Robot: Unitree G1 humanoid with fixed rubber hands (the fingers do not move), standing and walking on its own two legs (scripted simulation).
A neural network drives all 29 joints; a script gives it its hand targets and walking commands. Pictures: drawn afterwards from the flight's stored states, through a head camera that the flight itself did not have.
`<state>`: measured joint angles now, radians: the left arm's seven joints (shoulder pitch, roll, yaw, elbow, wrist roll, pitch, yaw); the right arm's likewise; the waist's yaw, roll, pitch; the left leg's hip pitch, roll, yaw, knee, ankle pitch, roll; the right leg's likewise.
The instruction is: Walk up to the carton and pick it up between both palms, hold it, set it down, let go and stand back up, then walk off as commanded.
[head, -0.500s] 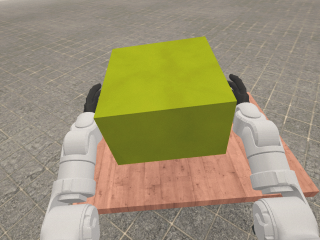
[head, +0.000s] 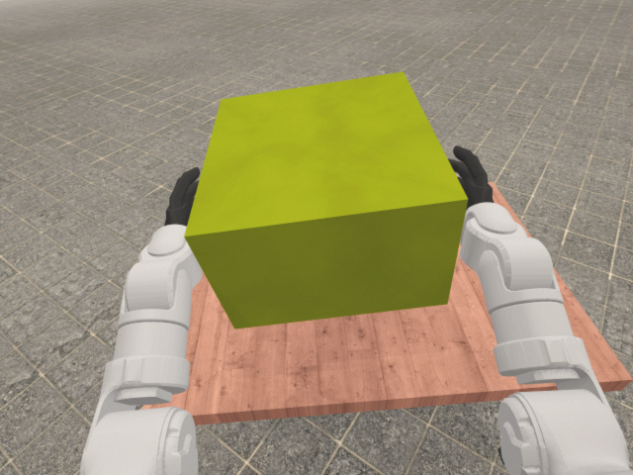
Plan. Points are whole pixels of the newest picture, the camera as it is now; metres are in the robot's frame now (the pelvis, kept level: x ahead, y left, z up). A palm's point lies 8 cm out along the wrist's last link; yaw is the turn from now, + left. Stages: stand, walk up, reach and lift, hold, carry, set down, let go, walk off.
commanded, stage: hold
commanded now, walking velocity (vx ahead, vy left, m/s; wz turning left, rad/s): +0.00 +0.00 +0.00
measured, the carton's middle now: (324, 192) +0.43 -0.01 +0.17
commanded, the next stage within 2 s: none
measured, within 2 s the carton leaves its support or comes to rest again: neither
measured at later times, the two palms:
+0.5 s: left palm (180, 229) +0.38 +0.17 +0.17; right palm (472, 205) +0.37 -0.19 +0.19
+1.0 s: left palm (178, 232) +0.37 +0.17 +0.17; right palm (473, 205) +0.36 -0.19 +0.19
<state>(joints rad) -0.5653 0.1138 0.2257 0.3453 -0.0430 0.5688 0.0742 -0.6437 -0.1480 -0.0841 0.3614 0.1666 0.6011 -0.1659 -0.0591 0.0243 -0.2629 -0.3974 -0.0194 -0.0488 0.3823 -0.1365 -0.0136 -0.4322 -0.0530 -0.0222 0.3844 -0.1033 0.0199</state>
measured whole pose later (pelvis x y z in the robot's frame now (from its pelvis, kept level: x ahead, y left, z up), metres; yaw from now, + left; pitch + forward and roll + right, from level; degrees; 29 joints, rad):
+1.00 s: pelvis +0.00 +0.00 +0.00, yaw +0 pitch +7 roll +1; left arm -0.53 0.11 0.23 0.29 -0.02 0.59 0.06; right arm -0.64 -0.14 -0.08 0.34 0.17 0.61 -0.16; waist -0.06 0.02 -0.25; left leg -0.37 -0.02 -0.05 0.38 -0.14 -0.01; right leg -0.40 -0.05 -0.02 0.38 -0.11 0.02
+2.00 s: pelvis +0.00 +0.00 +0.00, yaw +0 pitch +7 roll +1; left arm -0.53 0.10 0.25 0.28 0.01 0.60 0.05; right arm -0.64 -0.13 -0.09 0.35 0.17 0.59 -0.16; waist -0.06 0.02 -0.24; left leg -0.36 -0.02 -0.05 0.37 -0.14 -0.01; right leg -0.39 -0.05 -0.02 0.38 -0.11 0.02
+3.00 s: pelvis +0.00 +0.00 +0.00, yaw +0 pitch +6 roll +1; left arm -0.52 0.10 0.25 0.27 0.01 0.60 0.05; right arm -0.64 -0.13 -0.09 0.35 0.17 0.59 -0.16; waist -0.06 0.02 -0.23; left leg -0.34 -0.02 -0.05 0.37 -0.14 -0.01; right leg -0.38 -0.05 -0.02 0.38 -0.11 0.02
